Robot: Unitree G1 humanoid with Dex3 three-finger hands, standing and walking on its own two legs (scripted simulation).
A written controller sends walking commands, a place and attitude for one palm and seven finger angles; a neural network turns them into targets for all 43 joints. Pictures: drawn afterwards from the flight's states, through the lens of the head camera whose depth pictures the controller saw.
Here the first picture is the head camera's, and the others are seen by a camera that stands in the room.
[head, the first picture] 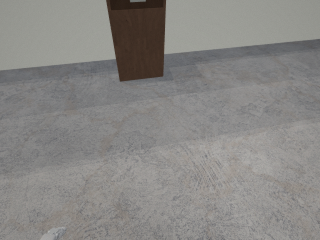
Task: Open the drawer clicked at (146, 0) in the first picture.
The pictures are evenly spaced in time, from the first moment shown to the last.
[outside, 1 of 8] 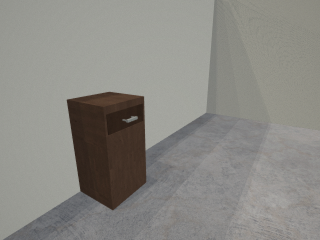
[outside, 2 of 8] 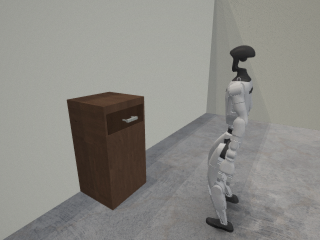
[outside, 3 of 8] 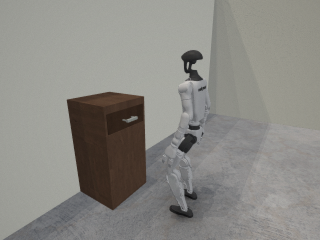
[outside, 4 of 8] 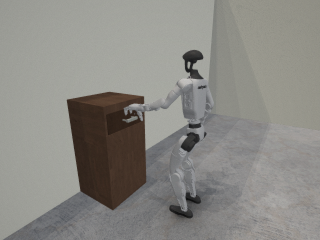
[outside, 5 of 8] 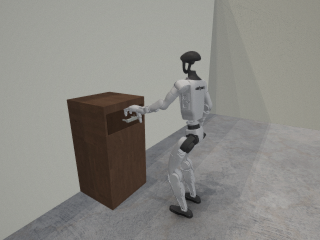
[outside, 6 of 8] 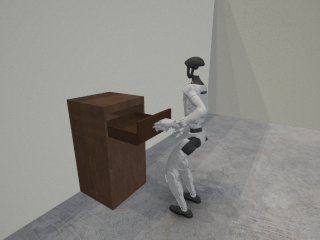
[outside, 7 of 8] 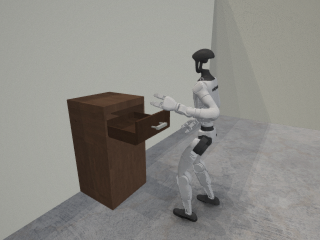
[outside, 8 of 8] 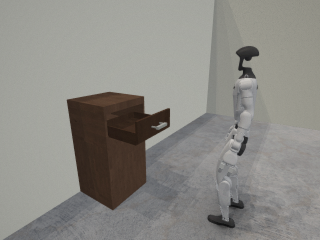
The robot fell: no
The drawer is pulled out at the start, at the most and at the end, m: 0.00 0.30 0.29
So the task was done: yes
